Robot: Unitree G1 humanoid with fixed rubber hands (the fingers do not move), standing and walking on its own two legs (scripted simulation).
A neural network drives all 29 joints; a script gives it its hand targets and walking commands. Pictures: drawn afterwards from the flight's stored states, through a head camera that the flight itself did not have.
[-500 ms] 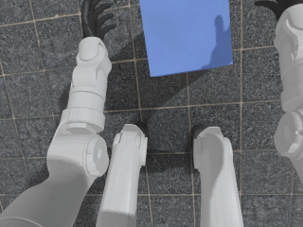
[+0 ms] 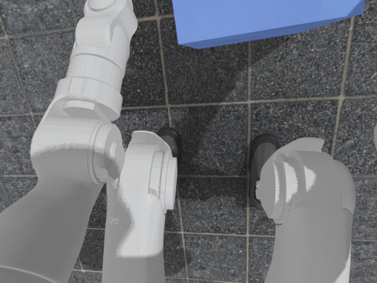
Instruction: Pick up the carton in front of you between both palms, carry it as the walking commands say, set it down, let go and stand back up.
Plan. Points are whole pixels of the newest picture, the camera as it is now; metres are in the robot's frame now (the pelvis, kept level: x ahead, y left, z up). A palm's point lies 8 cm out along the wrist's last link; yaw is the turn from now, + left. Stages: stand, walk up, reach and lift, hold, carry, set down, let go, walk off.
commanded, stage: reach and lift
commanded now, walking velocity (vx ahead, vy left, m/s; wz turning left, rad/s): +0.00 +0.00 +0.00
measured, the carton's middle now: out of the picture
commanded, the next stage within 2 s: none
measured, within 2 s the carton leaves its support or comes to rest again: leaves its support in 0.76 s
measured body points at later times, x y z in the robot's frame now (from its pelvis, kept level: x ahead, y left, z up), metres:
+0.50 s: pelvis -0.01 +0.00 +0.00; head +0.37 -0.04 +0.22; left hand +0.56 +0.10 -0.19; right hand +0.58 -0.20 -0.18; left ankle +0.12 +0.14 -0.34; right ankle +0.10 -0.12 -0.34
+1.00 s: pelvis +0.00 +0.01 +0.02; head +0.33 -0.05 +0.32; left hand +0.55 +0.09 -0.09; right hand +0.55 -0.21 -0.09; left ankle +0.12 +0.15 -0.34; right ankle +0.10 -0.12 -0.34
